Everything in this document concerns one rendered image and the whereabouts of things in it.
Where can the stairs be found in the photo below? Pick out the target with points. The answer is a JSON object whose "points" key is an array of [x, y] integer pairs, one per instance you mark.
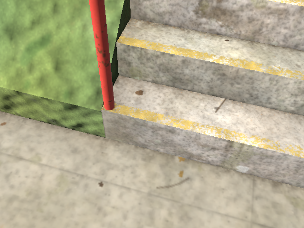
{"points": [[214, 81]]}

